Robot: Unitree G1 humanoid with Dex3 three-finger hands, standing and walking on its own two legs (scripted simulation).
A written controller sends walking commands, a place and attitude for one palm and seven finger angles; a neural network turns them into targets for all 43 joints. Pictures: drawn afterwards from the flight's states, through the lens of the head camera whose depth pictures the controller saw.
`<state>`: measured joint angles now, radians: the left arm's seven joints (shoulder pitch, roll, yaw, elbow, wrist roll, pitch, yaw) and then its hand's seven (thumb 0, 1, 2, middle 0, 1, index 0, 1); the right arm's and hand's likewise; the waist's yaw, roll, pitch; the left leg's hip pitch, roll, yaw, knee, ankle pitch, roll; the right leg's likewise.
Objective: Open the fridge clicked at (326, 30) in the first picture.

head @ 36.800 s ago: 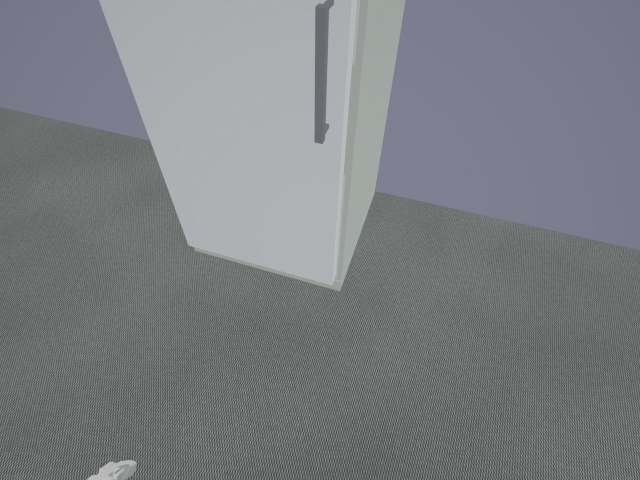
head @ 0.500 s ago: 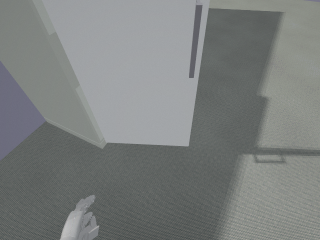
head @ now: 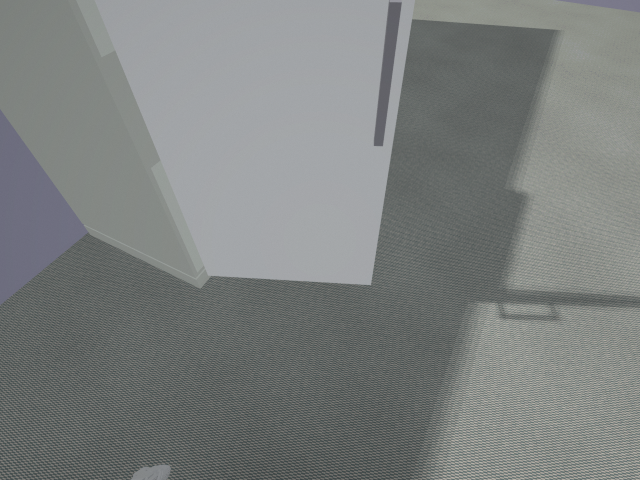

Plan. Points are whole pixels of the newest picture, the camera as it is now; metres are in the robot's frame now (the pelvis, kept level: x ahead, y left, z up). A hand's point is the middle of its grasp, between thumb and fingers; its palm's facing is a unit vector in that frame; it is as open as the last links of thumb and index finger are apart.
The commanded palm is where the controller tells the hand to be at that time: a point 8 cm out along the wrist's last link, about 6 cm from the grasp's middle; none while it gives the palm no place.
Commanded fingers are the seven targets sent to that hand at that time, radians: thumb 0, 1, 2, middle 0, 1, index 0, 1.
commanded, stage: let the arm hang, fingers relaxed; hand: right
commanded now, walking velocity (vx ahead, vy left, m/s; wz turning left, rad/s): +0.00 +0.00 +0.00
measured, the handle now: (385, 76) +0.80 -0.07 +0.11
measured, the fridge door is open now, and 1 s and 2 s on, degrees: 67 67 67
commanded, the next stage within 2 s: look to check the result in 0.80 s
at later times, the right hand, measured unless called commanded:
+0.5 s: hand out of the picture +0.02 -0.23 -0.16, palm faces -0.02 +0.96 -0.27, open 7.4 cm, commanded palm none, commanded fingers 0.00 -0.90 -0.90 0.20 0.30 0.20 0.30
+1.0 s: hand out of the picture +0.07 -0.23 -0.16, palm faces -0.03 +0.97 -0.25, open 7.4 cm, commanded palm none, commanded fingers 0.00 -0.90 -0.90 0.20 0.30 0.20 0.30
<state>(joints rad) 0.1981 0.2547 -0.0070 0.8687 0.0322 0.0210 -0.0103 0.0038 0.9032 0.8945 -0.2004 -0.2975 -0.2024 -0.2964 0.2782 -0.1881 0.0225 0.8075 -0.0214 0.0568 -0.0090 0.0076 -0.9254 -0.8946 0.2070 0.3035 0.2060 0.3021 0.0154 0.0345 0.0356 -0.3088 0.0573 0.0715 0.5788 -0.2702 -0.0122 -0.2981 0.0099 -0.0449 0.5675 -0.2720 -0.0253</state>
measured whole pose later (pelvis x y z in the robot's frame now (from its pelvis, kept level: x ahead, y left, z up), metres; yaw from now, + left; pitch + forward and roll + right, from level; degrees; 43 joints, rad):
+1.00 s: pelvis +0.02 -0.02 +0.01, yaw +1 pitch -1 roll +0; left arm 0.16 0.24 0.01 1.10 0.02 -0.01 0.01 0.00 0.90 0.89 -0.20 -0.30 -0.20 -0.30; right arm 0.17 -0.24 0.00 1.13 -0.02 -0.01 -0.01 0.00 -0.90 -0.90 0.21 0.30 0.21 0.30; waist 0.00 0.00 0.04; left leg -0.16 0.06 0.05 0.37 -0.19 -0.04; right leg -0.15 0.03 -0.07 0.38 -0.22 -0.05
